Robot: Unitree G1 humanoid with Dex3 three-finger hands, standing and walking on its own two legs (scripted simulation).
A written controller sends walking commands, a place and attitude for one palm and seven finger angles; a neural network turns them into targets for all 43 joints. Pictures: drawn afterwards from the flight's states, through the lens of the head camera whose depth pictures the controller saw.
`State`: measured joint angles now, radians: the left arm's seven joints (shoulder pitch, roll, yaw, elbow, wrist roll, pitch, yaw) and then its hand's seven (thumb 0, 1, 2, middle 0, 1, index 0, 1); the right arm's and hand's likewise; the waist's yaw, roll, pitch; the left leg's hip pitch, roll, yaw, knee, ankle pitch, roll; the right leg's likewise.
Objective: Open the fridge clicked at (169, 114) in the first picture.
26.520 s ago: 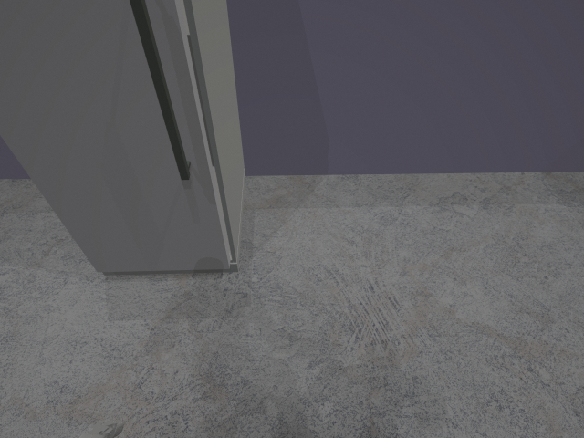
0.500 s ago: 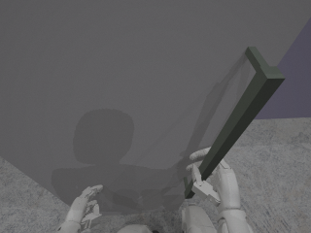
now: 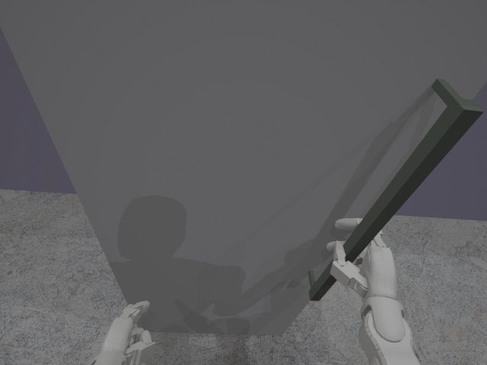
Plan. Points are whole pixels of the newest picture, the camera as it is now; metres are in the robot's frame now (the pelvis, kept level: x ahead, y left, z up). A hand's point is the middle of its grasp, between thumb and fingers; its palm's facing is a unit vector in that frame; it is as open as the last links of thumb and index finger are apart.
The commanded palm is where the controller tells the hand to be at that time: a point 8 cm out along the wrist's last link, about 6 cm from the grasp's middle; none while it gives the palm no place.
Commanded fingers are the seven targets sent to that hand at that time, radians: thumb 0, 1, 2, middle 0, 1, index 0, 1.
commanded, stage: walk backward, drawing the door open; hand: right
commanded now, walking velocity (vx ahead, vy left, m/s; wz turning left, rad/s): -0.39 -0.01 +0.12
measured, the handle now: (357, 226) +0.33 -0.16 +0.10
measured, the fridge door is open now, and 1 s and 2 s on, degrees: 1 1 11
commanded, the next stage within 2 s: none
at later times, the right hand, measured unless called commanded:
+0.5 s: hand (341, 268) +0.27 -0.13 +0.06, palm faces +0.00 +0.99 -0.17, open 5.9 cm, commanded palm +0.24 -0.19 +0.04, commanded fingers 0.00 -0.90 -0.90 0.45 1.40 0.45 1.40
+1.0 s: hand (345, 273) +0.26 -0.14 +0.06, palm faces -0.10 +0.99 -0.14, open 6.0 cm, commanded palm +0.23 -0.19 +0.04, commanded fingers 0.00 -0.90 -0.90 0.45 1.40 0.45 1.40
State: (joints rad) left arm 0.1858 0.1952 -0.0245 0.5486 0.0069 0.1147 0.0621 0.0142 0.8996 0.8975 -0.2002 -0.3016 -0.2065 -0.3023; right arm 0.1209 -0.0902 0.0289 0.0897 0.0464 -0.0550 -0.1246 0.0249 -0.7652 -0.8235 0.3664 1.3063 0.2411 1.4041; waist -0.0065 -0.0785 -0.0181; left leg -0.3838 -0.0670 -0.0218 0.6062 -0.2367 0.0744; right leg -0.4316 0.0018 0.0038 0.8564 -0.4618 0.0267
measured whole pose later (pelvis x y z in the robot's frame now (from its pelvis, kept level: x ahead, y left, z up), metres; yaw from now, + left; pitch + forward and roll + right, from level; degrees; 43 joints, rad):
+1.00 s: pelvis -0.10 -0.08 +0.00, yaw +6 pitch +2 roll -2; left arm 0.19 0.24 0.01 0.57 -0.02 0.08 0.10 0.01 0.90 0.90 -0.20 -0.30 -0.20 -0.30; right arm -0.25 -0.13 0.00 0.41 0.05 -0.11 -0.10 0.00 -0.75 -0.77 0.31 1.26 0.26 1.40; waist 0.06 -0.02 0.02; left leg -0.47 0.00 -0.08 0.55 -0.12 -0.02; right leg -0.23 -0.04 -0.01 0.54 -0.35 0.05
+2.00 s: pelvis -0.14 -0.07 +0.02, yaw +8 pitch +3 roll -3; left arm 0.14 0.25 0.00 0.56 -0.01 0.07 0.11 0.01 0.90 0.90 -0.20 -0.30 -0.20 -0.30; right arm -0.07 -0.10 0.04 0.27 0.02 -0.12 -0.11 -0.01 -0.68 -0.75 0.31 1.24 0.36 1.40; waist 0.02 0.00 0.01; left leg -0.33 0.00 0.05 0.39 -0.11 0.07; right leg -0.31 0.02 0.00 0.71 -0.39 0.04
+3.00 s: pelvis -0.29 +0.16 +0.01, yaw -20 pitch +2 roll +5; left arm 0.23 0.14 0.00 0.66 0.01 -0.11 0.05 0.01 0.90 0.90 -0.20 -0.30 -0.21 -0.30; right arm -0.15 -0.12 0.17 0.16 -0.05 -0.18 0.04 -0.01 -0.65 -0.78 0.36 1.33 0.37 1.40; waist -0.01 -0.06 0.15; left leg -0.41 0.05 -0.03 0.70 -0.30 -0.06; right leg -0.29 -0.20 0.18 0.49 -0.26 0.14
